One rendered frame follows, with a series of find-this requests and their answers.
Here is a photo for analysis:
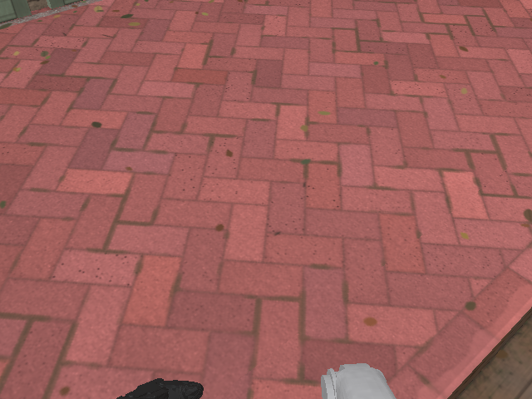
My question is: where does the right robot thigh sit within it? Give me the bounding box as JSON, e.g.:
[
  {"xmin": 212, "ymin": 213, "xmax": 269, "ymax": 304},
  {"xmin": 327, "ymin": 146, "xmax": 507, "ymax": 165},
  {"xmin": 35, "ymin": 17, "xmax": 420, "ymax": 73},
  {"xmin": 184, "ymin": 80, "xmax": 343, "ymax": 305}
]
[{"xmin": 321, "ymin": 363, "xmax": 396, "ymax": 399}]

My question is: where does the robot left hand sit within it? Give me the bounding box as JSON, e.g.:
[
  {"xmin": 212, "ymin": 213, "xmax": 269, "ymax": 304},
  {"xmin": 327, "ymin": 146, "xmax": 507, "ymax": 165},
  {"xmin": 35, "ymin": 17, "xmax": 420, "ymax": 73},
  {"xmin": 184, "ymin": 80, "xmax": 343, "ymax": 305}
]
[{"xmin": 116, "ymin": 378, "xmax": 204, "ymax": 399}]

